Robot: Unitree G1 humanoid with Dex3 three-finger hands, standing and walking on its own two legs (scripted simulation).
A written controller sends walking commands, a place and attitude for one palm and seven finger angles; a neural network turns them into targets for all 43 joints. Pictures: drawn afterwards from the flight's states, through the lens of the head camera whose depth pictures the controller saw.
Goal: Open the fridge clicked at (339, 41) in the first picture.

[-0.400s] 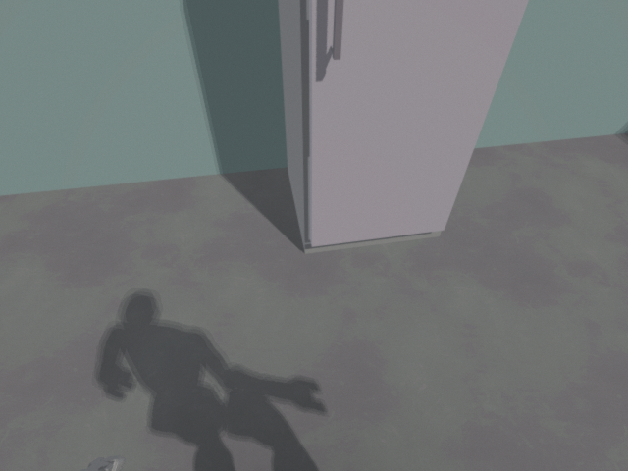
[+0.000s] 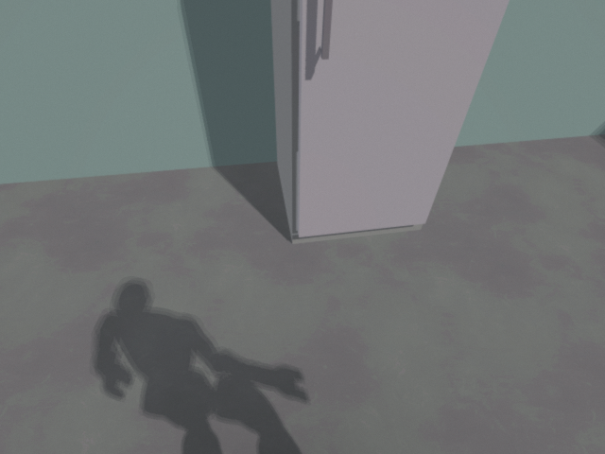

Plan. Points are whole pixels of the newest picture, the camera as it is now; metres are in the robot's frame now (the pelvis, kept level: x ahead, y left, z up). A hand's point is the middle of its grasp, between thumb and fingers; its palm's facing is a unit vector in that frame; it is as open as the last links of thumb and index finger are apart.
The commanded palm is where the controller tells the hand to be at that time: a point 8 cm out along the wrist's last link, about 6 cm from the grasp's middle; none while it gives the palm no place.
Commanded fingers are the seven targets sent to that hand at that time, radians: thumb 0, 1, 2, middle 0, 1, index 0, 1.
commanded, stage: stand and wait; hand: left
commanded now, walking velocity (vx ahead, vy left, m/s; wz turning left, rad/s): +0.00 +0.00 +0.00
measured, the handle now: out of the picture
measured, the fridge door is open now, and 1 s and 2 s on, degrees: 0 0 0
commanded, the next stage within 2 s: look at it before walking up in 0.42 s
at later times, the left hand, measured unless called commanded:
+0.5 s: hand out of the picture +0.06 +0.25 -0.15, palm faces -0.02 -0.94 -0.34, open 7.4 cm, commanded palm none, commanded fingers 0.00 0.90 0.90 -0.20 -0.30 -0.20 -0.30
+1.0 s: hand out of the picture +0.07 +0.25 -0.15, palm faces -0.02 -0.94 -0.34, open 7.4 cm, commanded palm none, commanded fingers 0.00 0.90 0.90 -0.20 -0.30 -0.20 -0.30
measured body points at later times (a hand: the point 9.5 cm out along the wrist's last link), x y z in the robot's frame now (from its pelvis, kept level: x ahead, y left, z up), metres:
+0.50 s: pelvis -0.01 +0.00 +0.00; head -0.01 +0.00 +0.45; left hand +0.07 +0.30 -0.13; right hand +0.06 -0.29 -0.13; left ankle +0.01 +0.13 -0.74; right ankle +0.01 -0.12 -0.74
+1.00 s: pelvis +0.00 +0.00 +0.00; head +0.00 +0.00 +0.45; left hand +0.07 +0.30 -0.13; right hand +0.07 -0.29 -0.13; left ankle +0.01 +0.13 -0.74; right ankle +0.01 -0.12 -0.74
